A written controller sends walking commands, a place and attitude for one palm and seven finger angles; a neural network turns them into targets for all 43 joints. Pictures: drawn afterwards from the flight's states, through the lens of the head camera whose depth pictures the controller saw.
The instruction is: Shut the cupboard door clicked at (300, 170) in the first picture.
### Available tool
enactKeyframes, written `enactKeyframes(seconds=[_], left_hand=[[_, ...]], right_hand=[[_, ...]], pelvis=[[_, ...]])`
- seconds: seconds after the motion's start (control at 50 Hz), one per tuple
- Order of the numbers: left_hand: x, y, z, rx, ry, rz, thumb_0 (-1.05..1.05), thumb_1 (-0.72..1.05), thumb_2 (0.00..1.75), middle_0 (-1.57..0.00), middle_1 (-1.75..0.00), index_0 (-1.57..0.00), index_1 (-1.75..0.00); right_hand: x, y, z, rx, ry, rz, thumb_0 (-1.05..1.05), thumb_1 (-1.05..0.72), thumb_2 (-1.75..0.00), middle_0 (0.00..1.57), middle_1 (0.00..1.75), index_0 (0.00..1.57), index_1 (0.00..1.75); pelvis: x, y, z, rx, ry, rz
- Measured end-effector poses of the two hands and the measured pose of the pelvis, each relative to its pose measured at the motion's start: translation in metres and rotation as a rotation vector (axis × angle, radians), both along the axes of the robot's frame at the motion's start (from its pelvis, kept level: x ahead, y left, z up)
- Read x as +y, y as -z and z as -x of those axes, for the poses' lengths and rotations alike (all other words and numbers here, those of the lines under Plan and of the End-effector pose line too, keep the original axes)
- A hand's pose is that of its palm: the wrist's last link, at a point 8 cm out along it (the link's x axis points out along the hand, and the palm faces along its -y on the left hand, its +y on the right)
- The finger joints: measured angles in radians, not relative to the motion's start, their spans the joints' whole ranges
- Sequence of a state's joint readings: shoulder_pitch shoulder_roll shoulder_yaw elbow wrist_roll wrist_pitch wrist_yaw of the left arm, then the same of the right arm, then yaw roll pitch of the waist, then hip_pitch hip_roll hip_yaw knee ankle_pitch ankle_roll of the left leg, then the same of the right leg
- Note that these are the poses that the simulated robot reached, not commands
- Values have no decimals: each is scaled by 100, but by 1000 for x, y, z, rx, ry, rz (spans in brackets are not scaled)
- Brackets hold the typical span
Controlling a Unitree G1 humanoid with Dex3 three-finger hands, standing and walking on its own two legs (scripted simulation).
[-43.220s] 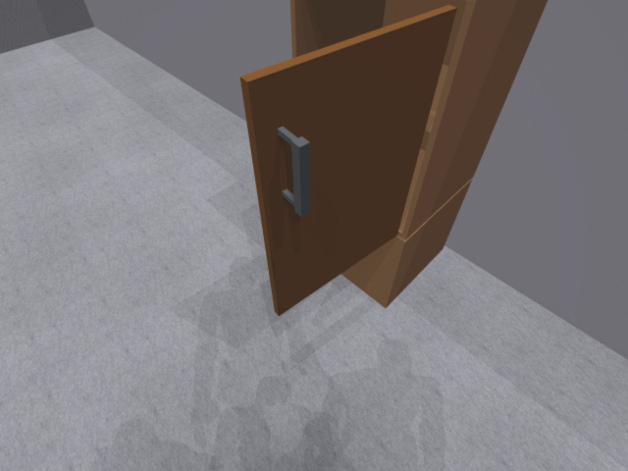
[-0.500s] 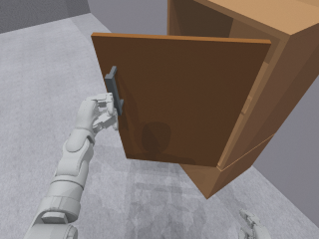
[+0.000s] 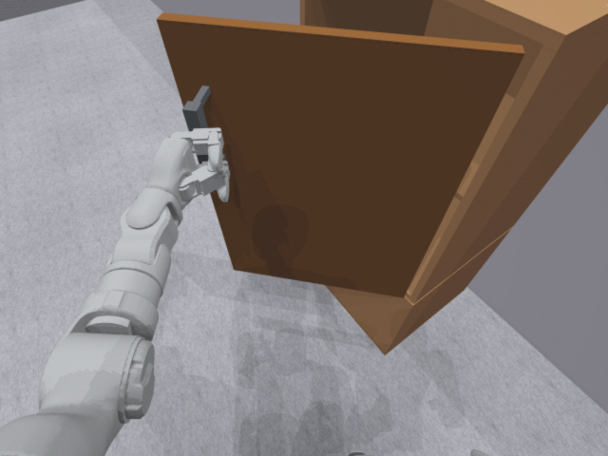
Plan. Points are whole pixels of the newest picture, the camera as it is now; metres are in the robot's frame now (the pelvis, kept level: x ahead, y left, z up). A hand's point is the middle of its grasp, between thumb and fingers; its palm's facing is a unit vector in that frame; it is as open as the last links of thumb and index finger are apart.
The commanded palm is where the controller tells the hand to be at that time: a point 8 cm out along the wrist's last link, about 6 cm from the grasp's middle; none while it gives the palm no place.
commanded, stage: push the door shut along its arc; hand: left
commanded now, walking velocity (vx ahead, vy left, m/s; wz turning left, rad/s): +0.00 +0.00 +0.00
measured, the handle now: (208, 138) +0.53 +0.13 +0.12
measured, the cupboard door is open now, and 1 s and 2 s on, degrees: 43 29 22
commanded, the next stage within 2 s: pull the fist back off the door in 1.32 s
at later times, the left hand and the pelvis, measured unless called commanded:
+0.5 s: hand (247, 148) +0.49 +0.08 +0.12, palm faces -0.32 -0.95 -0.01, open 3.1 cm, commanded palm +0.50 +0.12 +0.12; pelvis -0.01 +0.00 -0.01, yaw +0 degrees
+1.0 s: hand (284, 119) +0.56 +0.02 +0.13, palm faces -0.40 -0.91 +0.00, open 3.0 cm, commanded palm +0.56 +0.08 +0.12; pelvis +0.01 -0.01 -0.02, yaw -1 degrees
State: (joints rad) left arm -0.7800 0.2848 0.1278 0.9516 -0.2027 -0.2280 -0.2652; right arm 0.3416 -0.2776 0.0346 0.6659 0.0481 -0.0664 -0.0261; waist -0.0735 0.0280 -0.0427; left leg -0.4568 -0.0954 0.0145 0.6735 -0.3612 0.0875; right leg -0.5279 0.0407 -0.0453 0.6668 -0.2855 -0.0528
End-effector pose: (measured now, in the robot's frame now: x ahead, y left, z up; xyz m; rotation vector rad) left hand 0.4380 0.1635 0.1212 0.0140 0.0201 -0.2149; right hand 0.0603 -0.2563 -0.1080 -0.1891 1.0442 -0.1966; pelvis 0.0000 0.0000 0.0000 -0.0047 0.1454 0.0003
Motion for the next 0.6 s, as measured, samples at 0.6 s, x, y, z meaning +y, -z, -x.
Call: enactKeyframes(seconds=[0.6], left_hand=[[-39,-4,-70,28,116,1,2,90,90,-130,-150,-130,-150]], right_hand=[[-20,8,58,157,74,55,1,-90,-89,20,30,20,30]], pelvis=[[-6,13,7,120,-2,7]])
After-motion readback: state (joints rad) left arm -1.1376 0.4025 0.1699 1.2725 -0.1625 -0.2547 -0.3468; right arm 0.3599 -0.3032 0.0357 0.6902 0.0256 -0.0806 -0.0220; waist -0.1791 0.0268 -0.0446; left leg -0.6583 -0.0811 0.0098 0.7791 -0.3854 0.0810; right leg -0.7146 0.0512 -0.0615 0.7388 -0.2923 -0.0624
